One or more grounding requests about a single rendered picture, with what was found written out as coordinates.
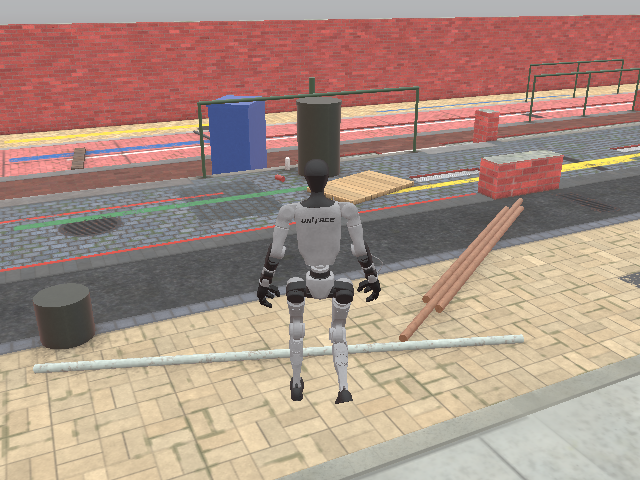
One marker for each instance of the robot right hand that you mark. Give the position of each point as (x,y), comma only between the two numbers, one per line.
(370,286)

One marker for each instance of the robot right upper arm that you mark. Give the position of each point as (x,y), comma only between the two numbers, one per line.
(349,211)

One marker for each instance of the robot left hand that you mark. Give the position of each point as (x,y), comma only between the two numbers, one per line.
(263,291)

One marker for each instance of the robot left forearm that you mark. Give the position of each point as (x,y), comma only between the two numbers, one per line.
(268,269)

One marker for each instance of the robot left upper arm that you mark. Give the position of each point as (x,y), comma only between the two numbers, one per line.
(286,213)

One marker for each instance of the left robot foot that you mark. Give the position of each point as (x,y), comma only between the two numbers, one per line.
(296,393)

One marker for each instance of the robot right forearm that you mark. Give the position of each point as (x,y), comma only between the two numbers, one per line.
(367,265)

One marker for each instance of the robot head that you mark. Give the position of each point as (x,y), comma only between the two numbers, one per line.
(316,173)

